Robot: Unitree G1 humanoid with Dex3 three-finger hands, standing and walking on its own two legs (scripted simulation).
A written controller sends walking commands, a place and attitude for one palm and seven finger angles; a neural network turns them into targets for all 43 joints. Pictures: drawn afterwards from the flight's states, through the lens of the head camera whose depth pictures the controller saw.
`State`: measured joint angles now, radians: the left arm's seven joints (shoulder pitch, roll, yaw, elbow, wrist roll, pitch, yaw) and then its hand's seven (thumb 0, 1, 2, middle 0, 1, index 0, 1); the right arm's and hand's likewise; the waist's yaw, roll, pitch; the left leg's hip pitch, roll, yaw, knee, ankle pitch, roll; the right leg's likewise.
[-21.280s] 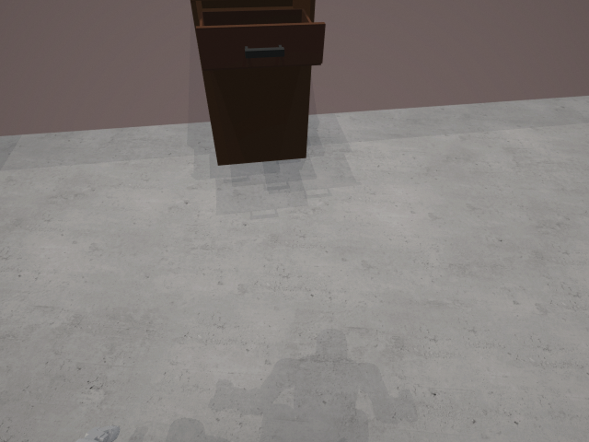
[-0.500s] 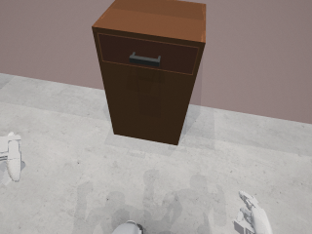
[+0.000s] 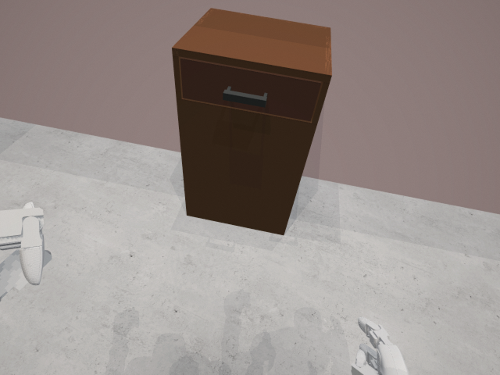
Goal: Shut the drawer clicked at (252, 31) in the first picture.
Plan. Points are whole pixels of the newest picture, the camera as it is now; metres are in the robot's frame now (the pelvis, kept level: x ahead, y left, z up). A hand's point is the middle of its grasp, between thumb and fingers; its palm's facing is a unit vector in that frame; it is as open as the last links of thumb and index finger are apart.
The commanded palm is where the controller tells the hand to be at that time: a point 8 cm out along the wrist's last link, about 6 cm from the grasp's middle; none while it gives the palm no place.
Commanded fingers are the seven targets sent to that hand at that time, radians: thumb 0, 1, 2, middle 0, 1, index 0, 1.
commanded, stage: stop stepping back and stand still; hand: left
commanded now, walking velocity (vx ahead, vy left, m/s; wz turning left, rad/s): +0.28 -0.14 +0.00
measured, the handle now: (246, 95) +0.92 +0.12 -0.01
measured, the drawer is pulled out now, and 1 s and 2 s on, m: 0.00 0.00 0.00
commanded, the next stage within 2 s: let the arm hang, fingers relaxed in 1.56 s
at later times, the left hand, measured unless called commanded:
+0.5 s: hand (20, 301) +0.13 +0.24 +0.19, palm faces +0.41 -0.82 -0.39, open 3.2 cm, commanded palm +0.06 +0.28 +0.20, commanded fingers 0.00 0.90 0.90 -1.40 -1.60 -1.40 -1.60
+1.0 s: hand (20, 301) +0.13 +0.25 +0.19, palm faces +0.42 -0.77 -0.47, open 3.2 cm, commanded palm +0.07 +0.28 +0.20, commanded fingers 0.00 0.90 0.90 -1.40 -1.60 -1.40 -1.60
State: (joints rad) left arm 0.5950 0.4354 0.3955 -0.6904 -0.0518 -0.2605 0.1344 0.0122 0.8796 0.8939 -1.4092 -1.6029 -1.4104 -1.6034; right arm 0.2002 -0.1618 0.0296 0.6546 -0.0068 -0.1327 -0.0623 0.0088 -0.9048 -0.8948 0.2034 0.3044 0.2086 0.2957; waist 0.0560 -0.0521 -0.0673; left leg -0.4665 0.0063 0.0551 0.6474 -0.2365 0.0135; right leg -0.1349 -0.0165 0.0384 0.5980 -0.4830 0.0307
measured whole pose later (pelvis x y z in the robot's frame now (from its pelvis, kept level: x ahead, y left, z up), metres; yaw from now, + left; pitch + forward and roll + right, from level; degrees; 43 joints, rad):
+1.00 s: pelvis -0.05 +0.00 +0.02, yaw +2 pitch +0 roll +2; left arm 0.58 0.38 0.36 -0.54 0.00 -0.22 0.16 0.02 0.88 0.89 -1.41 -1.60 -1.41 -1.60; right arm 0.22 -0.20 0.01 0.64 -0.01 -0.12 -0.08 0.01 -0.91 -0.90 0.20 0.30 0.20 0.29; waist 0.01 -0.03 0.01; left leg -0.23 -0.01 0.06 0.51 -0.28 0.01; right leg -0.30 0.00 -0.07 0.57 -0.26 -0.03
